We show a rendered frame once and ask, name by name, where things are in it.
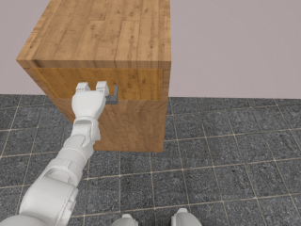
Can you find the right robot shin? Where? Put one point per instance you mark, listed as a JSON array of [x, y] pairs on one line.
[[182, 210]]

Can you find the drawer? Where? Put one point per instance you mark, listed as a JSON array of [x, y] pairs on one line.
[[134, 83]]

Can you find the left robot shin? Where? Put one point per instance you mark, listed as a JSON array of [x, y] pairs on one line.
[[126, 216]]

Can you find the cabinet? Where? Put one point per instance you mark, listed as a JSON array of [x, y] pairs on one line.
[[108, 34]]

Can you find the handle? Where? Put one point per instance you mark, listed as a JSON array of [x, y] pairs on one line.
[[112, 99]]

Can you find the robot shin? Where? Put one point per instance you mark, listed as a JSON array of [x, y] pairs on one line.
[[182, 210], [126, 216]]

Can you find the left robot upper arm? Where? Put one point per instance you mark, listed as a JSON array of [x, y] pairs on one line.
[[50, 203]]

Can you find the left robot forearm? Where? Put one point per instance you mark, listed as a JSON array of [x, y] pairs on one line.
[[69, 163]]

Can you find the robot left hand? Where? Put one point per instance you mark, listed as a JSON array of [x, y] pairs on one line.
[[89, 103]]

